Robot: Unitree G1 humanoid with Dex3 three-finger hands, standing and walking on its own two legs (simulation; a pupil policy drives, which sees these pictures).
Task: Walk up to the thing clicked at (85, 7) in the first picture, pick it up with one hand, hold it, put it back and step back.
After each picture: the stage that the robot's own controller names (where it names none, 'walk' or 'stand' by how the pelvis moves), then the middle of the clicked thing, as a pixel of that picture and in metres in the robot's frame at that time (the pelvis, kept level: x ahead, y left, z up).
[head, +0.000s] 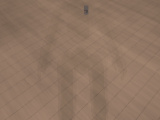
stand; (86, 10) +2.06 -0.09 -0.72
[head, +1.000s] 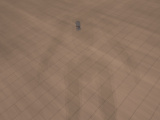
walk; (78, 25) +1.93 +0.16 -0.70
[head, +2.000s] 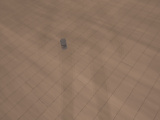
walk; (63, 44) +1.32 +0.29 -0.72
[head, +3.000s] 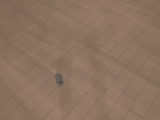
walk; (59, 79) +0.83 +0.26 -0.71
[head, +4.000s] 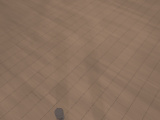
walk; (59, 114) +0.49 +0.19 -0.69
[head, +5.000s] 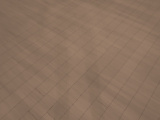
stand; out of the picture +0.33 +0.19 -0.71
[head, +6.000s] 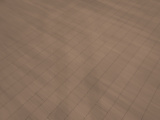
stand; out of the picture +0.32 +0.18 -0.72
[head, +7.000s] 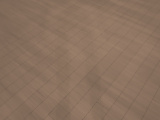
stand; out of the picture +0.32 +0.18 -0.72
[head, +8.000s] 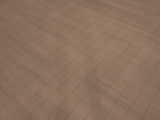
stand; out of the picture +0.32 +0.18 -0.73
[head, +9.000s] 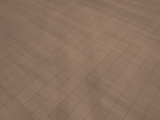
stand; out of the picture +0.32 +0.18 -0.73
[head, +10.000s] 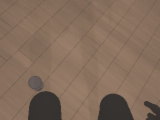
go down; (36, 84) +0.37 +0.22 -0.43
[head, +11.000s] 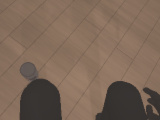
go down; (30, 72) +0.40 +0.24 -0.31
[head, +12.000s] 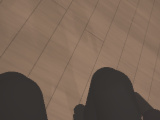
close in; out of the picture +0.36 +0.28 -0.22
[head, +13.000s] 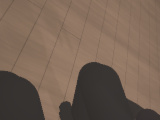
close; out of the picture +0.36 +0.28 -0.21
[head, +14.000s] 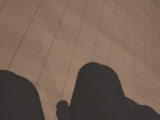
lift; out of the picture +0.35 +0.29 -0.21
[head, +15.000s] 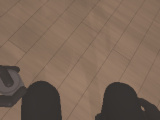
lift; (11, 86) +0.30 +0.25 -0.07
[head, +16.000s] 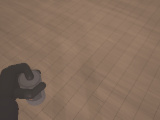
hold; (33, 88) +0.33 +0.17 +0.03
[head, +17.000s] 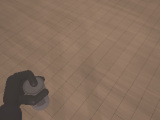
hold; (37, 94) +0.32 +0.17 -0.01
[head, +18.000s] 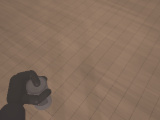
crouch; (39, 94) +0.33 +0.16 -0.02
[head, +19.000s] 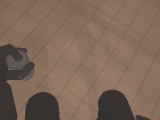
crouch; (21, 66) +0.40 +0.21 -0.10
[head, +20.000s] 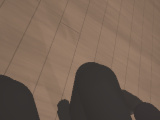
lower; out of the picture +0.37 +0.30 -0.22
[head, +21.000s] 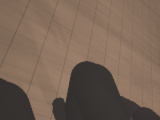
lower; out of the picture +0.39 +0.31 -0.22
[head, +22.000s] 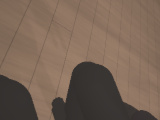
lower; out of the picture +0.38 +0.31 -0.22
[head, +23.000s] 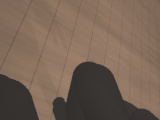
lower; out of the picture +0.38 +0.31 -0.22
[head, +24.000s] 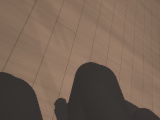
loosen; out of the picture +0.37 +0.29 -0.22
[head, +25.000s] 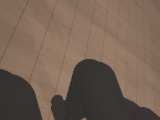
withdraw; out of the picture +0.37 +0.29 -0.22
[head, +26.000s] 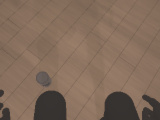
walk; (44, 79) +0.41 +0.22 -0.43
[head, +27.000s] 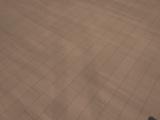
stand; out of the picture +0.35 +0.18 -0.66
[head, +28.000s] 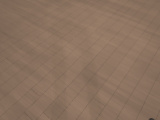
stand; out of the picture +0.35 +0.19 -0.67
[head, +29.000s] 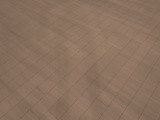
stand; out of the picture +0.36 +0.18 -0.71
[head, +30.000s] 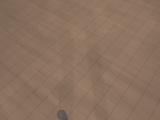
walk; (62, 116) +0.41 +0.20 -0.69
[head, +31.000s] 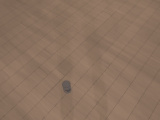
walk; (66, 87) +0.62 +0.14 -0.69
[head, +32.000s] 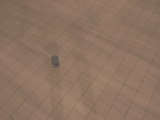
walk; (55, 61) +0.93 +0.26 -0.70
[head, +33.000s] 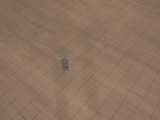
stand; (65, 64) +1.00 +0.18 -0.72
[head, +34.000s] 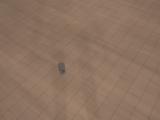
stand; (61, 68) +1.00 +0.21 -0.73
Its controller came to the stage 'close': yes
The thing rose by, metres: 0.69
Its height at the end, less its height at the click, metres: +0.00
